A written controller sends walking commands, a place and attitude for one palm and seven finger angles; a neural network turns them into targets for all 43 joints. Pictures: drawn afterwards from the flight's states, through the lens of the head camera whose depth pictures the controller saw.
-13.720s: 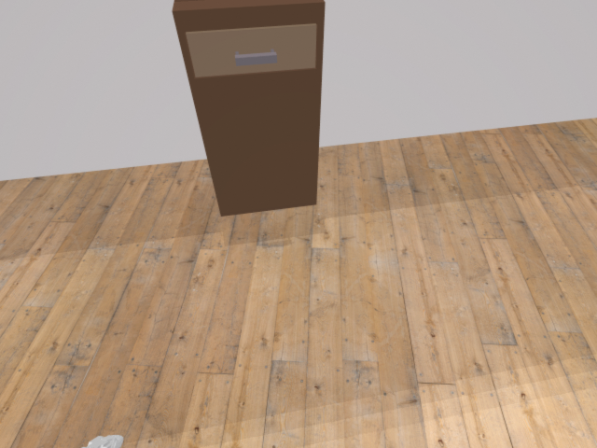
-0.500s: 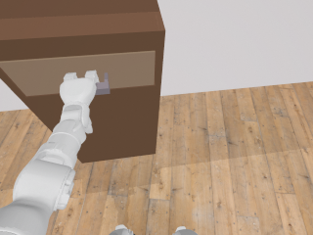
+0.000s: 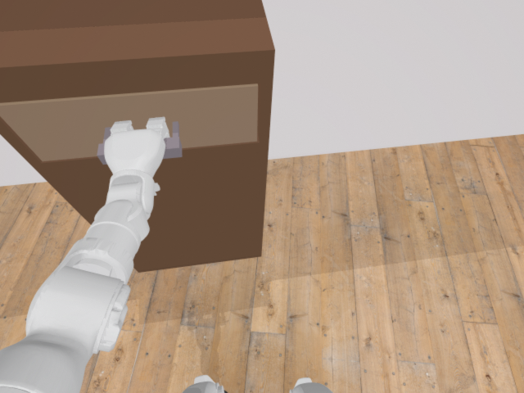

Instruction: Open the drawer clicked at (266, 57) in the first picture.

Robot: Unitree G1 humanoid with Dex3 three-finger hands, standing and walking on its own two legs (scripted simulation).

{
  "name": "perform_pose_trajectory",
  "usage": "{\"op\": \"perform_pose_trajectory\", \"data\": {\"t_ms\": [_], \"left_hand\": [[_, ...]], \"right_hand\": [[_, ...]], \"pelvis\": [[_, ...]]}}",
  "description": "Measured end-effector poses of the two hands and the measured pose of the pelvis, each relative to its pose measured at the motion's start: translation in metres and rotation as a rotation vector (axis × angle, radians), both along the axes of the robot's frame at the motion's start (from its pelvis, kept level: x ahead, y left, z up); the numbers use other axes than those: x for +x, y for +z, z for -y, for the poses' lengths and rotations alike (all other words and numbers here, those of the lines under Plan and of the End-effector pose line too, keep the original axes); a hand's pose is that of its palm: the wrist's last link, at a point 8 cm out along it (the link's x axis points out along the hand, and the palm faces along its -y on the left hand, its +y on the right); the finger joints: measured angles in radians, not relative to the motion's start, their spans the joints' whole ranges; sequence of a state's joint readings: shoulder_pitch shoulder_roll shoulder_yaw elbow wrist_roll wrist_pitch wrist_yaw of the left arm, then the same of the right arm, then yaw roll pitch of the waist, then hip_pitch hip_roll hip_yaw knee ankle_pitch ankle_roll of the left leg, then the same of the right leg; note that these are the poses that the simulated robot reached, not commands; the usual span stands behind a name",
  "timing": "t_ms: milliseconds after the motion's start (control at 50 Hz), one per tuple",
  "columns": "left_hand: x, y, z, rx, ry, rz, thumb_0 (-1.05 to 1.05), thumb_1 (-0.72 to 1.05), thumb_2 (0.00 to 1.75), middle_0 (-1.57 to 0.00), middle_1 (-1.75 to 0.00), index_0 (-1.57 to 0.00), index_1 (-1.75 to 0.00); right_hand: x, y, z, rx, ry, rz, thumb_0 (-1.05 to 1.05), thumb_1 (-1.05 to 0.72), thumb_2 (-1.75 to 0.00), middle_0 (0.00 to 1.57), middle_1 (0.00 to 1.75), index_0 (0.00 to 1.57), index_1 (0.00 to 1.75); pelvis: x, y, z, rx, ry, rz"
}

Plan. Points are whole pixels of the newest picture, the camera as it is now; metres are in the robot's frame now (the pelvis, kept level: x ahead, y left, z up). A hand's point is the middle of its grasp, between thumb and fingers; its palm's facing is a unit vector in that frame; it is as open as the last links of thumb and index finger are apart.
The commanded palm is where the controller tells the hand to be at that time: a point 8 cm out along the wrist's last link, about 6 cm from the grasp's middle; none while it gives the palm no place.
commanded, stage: close the thumb around the handle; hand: left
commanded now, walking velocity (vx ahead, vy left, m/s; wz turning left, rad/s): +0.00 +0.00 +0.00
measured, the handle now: (141, 140) +0.54 +0.17 +0.03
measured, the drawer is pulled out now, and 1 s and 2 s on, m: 0.00 0.04 0.18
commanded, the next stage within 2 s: pull the drawer open in 0.32 s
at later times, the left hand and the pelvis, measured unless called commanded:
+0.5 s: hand (144, 170) +0.49 +0.17 +0.01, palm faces -0.06 -0.03 -1.00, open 5.7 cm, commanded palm +0.46 +0.17 +0.06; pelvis +0.01 -0.01 +0.00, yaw +0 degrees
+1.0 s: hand (143, 192) +0.44 +0.16 +0.01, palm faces -0.03 -0.06 -1.00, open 5.7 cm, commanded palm +0.40 +0.17 +0.06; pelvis +0.02 +0.00 +0.01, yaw +0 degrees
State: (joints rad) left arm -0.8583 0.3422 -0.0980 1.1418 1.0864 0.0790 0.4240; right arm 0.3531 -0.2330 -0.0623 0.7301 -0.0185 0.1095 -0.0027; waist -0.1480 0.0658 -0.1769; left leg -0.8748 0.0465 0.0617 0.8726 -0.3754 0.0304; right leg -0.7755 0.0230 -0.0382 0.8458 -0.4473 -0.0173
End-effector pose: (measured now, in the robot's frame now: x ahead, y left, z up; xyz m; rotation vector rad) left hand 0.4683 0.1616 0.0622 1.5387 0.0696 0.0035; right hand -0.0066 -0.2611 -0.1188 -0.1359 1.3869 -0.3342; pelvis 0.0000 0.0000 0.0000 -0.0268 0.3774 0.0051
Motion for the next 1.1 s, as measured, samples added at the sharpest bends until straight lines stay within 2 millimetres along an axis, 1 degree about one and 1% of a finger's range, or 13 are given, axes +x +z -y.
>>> {"op": "perform_pose_trajectory", "data": {"t_ms": [180, 220, 240, 340, 480, 600, 700, 820, 1100], "left_hand": [[0.004, 0.001, -0.003, 0.004, 0.030, -0.017, 0.00, 0.58, 0.76, -0.39, -1.31, -0.40, -1.32], [0.004, 0.001, -0.004, -0.002, 0.029, -0.027, 0.00, 0.66, 0.79, -0.40, -1.32, -0.40, -1.33], [0.003, 0.000, -0.004, 0.002, 0.025, -0.029, 0.00, 0.67, 0.80, -0.39, -1.33, -0.40, -1.33], [0.002, 0.000, -0.005, 0.004, 0.013, -0.019, 0.00, 0.68, 0.79, -0.36, -1.34, -0.41, -1.34], [0.002, -0.001, -0.005, 0.004, 0.011, -0.014, 0.00, 0.68, 0.80, -0.36, -1.35, -0.41, -1.35], [0.000, -0.001, -0.005, -0.006, 0.009, -0.016, 0.00, 0.68, 0.79, -0.35, -1.35, -0.41, -1.35], [-0.008, -0.001, -0.005, -0.019, 0.002, -0.013, 0.00, 0.69, 0.77, -0.33, -1.35, -0.41, -1.35], [-0.023, -0.002, -0.005, -0.026, -0.006, 0.002, 0.00, 0.70, 0.78, -0.31, -1.35, -0.40, -1.35], [-0.055, -0.002, -0.004, -0.026, -0.006, 0.010, 0.00, 0.69, 0.80, -0.31, -1.35, -0.40, -1.35]], "right_hand": [[-0.001, 0.001, 0.002, 0.000, -0.008, -0.003, 0.01, -0.91, -0.89, 0.20, 0.30, 0.20, 0.29], [-0.001, 0.002, 0.004, -0.002, -0.008, -0.005, 0.01, -0.91, -0.89, 0.20, 0.30, 0.20, 0.29], [-0.001, 0.003, 0.004, -0.004, -0.009, -0.006, 0.01, -0.91, -0.89, 0.20, 0.30, 0.20, 0.29], [-0.001, 0.004, 0.008, -0.013, -0.010, -0.011, 0.01, -0.91, -0.89, 0.20, 0.30, 0.20, 0.29], [0.003, 0.004, 0.011, -0.020, -0.004, -0.008, 0.01, -0.91, -0.89, 0.20, 0.30, 0.20, 0.29], [0.010, 0.006, 0.009, -0.011, -0.010, 0.009, 0.01, -0.91, -0.89, 0.20, 0.30, 0.20, 0.29], [0.019, 0.006, 0.005, 0.006, -0.009, 0.023, 0.01, -0.91, -0.89, 0.20, 0.30, 0.20, 0.29], [0.038, 0.006, 0.002, 0.024, 0.012, 0.048, 0.01, -0.91, -0.89, 0.20, 0.30, 0.20, 0.29], [0.096, 0.011, 0.001, 0.037, 0.075, 0.178, 0.01, -0.91, -0.89, 0.20, 0.30, 0.20, 0.29]], "pelvis": [[0.002, 0.002, 0.004, 0.004, -0.003, 0.000], [0.003, 0.002, 0.004, 0.004, -0.004, 0.000], [0.003, 0.002, 0.004, 0.004, -0.004, 0.000], [0.005, 0.003, 0.005, 0.004, -0.002, 0.001], [0.006, 0.002, 0.005, 0.004, 0.000, 0.001], [0.009, 0.005, 0.005, 0.007, -0.011, 0.007], [0.014, 0.008, 0.003, 0.010, -0.018, 0.018], [0.019, 0.011, 0.002, 0.012, -0.017, 0.037], [0.021, 0.015, 0.004, 0.020, -0.011, 0.083]]}}
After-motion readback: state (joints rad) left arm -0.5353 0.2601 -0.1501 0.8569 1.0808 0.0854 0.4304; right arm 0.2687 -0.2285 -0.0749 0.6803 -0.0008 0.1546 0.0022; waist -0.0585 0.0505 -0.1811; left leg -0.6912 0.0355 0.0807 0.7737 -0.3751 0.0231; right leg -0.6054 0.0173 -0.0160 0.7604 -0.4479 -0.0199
